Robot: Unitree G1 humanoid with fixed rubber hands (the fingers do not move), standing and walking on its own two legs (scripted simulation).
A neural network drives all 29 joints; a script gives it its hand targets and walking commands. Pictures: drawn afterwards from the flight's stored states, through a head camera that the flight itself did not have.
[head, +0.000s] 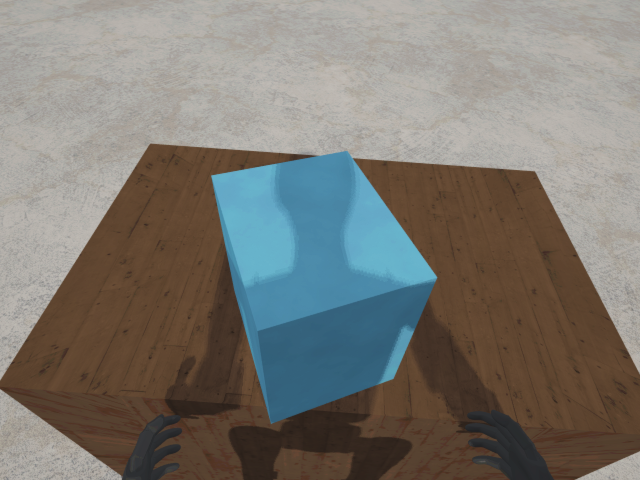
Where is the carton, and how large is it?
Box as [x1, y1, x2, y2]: [211, 151, 436, 423]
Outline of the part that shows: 347,151 211,175 234,290 271,423 393,378 436,278 434,273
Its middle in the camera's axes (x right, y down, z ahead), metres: -0.02 +0.06 +0.58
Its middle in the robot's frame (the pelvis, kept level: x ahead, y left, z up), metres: +0.40 +0.05 +0.00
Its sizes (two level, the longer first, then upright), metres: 0.253 0.203 0.267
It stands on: a pedestal, 0.65 m high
